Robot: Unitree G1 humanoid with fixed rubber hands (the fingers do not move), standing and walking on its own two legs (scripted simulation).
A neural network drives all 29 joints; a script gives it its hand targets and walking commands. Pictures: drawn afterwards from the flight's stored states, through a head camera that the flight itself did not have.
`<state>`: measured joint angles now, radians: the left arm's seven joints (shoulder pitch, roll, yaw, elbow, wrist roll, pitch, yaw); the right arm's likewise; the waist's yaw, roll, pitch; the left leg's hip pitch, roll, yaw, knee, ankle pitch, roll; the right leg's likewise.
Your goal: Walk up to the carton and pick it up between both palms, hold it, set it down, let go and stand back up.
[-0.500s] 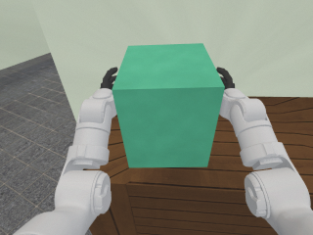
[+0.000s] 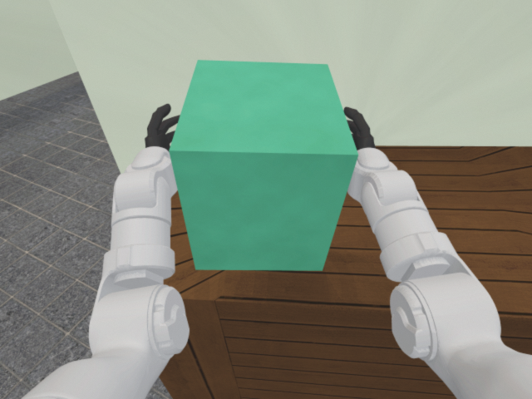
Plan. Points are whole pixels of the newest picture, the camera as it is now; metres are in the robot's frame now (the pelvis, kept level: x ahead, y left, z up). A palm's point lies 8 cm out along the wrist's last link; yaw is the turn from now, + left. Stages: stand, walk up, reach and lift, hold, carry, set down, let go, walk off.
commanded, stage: set down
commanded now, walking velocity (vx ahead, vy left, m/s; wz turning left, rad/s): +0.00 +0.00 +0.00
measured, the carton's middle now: (261, 167) +0.41 +0.04 +0.19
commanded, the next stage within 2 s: none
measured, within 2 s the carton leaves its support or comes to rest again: neither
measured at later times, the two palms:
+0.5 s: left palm (189, 169) +0.41 +0.16 +0.19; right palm (372, 171) +0.42 -0.14 +0.17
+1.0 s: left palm (187, 179) +0.40 +0.16 +0.17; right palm (363, 182) +0.43 -0.13 +0.14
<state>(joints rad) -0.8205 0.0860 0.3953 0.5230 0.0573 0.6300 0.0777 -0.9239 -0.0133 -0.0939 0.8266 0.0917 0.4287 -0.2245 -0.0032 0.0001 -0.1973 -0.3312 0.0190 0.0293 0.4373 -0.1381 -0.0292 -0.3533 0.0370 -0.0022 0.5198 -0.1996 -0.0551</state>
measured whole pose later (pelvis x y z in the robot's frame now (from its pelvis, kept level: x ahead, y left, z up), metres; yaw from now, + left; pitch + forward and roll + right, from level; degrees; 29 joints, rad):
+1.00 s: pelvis +0.02 +0.00 +0.00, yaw +0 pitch +4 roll +1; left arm -0.72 -0.01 0.27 0.49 0.08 0.51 0.18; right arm -0.80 -0.08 -0.09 0.86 0.18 0.23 -0.14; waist 0.03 0.00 -0.12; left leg -0.33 0.02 0.03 0.41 -0.15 -0.03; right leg -0.35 0.04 0.00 0.49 -0.21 -0.06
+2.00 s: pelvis +0.04 -0.01 +0.00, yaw +0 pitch +6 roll +1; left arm -0.65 -0.09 0.28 0.61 0.08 0.30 0.24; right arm -0.80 -0.14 -0.09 1.07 0.10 0.03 -0.03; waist 0.09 0.02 -0.11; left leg -0.33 0.03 0.03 0.41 -0.18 -0.04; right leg -0.35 0.05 0.00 0.49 -0.24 -0.06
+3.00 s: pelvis +0.05 -0.01 +0.00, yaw +0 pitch +8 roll +1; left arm -0.59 -0.14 0.33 0.66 0.10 0.12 0.24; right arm -0.80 -0.15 -0.10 1.16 -0.02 -0.12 0.00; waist 0.09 0.03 -0.09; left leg -0.36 0.03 0.03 0.41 -0.19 -0.04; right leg -0.37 0.05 0.00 0.48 -0.24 -0.06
